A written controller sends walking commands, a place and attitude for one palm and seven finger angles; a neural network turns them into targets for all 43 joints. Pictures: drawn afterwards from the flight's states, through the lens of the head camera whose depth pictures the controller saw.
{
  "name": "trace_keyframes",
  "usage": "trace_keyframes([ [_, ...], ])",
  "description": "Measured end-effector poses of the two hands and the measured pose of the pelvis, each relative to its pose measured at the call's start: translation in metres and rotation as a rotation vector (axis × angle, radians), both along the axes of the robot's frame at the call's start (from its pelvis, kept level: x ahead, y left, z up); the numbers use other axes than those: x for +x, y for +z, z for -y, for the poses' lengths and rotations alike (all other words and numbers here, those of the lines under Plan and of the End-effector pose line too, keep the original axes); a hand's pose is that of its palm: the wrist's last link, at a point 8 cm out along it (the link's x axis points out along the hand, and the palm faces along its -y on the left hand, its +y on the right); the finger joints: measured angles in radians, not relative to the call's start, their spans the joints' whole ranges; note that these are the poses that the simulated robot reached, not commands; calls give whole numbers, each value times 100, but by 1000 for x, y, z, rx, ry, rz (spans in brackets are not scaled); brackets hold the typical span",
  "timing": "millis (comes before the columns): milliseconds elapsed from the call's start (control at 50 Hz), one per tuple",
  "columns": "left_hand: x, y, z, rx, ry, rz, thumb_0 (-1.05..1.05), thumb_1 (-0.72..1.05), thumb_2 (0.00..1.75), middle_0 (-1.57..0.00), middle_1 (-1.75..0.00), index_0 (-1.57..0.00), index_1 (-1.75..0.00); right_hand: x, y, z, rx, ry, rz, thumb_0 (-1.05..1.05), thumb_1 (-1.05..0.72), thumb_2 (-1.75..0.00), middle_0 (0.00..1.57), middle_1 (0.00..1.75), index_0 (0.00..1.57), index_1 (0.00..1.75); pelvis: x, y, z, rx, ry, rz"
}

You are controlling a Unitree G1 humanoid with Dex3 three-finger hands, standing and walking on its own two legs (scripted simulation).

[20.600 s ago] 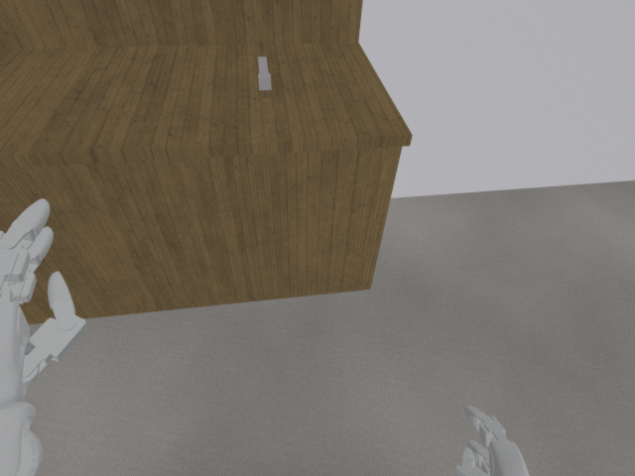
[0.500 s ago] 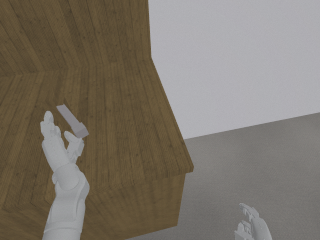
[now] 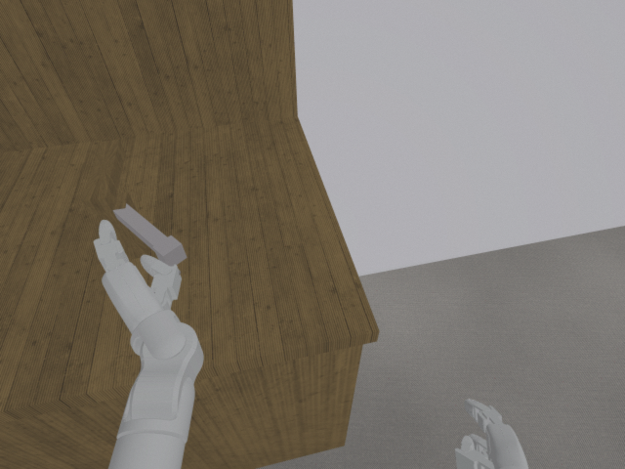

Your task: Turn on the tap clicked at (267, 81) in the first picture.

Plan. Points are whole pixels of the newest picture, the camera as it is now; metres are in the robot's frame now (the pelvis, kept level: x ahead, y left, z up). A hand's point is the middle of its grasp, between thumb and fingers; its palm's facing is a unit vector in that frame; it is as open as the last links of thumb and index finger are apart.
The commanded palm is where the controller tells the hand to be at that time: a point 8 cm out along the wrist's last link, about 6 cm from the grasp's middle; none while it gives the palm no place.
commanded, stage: push the lever round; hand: left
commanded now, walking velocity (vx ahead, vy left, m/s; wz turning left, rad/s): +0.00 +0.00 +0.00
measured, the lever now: (170, 252) +0.35 +0.23 +0.10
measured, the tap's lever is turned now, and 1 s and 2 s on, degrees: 36 67 75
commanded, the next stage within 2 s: lift the hand up off the lever in 1.32 s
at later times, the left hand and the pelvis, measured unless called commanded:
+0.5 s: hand (200, 256) +0.35 +0.19 +0.10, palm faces +0.77 -0.63 -0.06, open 7.5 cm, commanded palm +0.30 +0.20 +0.09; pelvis +0.00 +0.00 +0.00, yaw +0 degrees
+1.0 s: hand (216, 235) +0.39 +0.18 +0.10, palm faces +0.80 -0.60 -0.09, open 7.7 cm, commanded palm +0.33 +0.19 +0.09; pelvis +0.01 -0.01 +0.00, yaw +0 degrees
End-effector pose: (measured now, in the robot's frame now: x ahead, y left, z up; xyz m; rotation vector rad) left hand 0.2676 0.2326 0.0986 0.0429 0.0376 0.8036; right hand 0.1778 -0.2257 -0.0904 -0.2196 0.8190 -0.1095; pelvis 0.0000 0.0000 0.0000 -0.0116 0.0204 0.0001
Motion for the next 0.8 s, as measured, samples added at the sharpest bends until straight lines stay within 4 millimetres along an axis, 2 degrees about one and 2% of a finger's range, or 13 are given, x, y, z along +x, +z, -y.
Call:
trace_keyframes([
  [300, 18, 1, 19, -23, 46, -20, 0, 95, 92, -16, -15, -15, -15, 2, -5, -10, 29, 22, -39, 1, -90, -90, 20, 30, 20, 30, 2, 1, 0, 0, 1, -9],
  [480, 25, 2, 26, -29, 84, -34, 0, 95, 92, -15, -15, -15, -15, 2, -8, -8, 32, 30, -61, 1, -90, -90, 20, 30, 20, 30, 2, 0, 1, -2, 5, -15],
  [800, 56, 4, 40, -32, 128, -72, -1, 94, 93, -16, -15, -14, -15, -4, -15, -1, 37, 22, -115, 1, -90, -90, 20, 30, 20, 30, 7, -1, 6, -2, 4, -45],
])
